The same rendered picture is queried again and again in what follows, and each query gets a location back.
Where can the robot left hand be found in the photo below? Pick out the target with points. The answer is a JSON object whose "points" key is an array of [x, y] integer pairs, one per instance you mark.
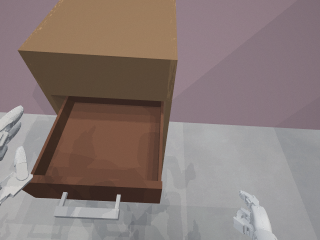
{"points": [[10, 124]]}

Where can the handle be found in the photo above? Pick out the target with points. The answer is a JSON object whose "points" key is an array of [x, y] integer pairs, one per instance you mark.
{"points": [[62, 211]]}

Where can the drawer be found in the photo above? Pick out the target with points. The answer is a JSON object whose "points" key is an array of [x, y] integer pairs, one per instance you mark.
{"points": [[99, 148]]}

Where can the robot right hand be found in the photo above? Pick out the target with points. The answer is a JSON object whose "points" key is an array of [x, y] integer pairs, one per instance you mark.
{"points": [[248, 222]]}

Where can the cabinet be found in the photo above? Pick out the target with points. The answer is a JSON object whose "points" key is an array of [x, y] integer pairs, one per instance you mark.
{"points": [[117, 49]]}

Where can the robot right forearm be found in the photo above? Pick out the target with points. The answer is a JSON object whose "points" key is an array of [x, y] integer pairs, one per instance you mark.
{"points": [[263, 235]]}

